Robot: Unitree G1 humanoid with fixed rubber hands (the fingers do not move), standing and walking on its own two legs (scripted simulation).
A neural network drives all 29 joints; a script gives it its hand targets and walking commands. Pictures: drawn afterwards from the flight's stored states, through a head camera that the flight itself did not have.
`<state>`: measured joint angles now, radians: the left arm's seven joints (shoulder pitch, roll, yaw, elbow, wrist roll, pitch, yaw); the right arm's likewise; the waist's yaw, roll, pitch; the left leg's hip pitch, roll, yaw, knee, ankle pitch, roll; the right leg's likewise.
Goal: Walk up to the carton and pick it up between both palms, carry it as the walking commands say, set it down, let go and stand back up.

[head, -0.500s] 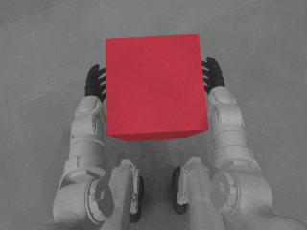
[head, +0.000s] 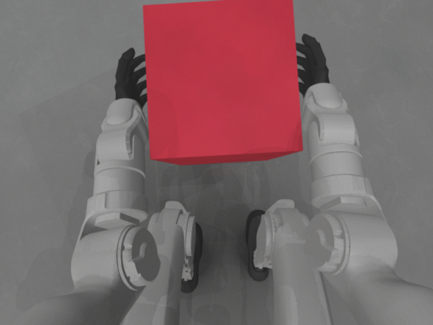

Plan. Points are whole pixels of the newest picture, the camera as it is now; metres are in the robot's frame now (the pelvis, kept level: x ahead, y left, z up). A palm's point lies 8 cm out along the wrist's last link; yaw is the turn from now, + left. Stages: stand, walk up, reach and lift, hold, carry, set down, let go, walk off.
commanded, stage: set down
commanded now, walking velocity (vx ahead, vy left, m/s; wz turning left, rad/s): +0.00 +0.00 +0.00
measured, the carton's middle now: (221, 104) +0.50 +0.00 -0.17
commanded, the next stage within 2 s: none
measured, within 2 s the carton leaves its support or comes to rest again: rests again in 1.36 s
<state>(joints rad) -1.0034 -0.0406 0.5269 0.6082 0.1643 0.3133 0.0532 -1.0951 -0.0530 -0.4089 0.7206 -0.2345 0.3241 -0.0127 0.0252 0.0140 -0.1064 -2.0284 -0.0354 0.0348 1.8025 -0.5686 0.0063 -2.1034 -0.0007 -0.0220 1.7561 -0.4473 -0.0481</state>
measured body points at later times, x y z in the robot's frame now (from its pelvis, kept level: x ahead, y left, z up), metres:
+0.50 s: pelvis +0.00 +0.00 -0.06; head +0.33 -0.03 +0.24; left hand +0.52 +0.15 -0.19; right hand +0.54 -0.16 -0.19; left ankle +0.09 +0.11 -0.45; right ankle +0.12 -0.10 -0.45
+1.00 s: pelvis -0.01 +0.01 -0.10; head +0.35 -0.02 +0.18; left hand +0.53 +0.15 -0.24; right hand +0.56 -0.16 -0.24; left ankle +0.09 +0.11 -0.45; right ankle +0.12 -0.10 -0.45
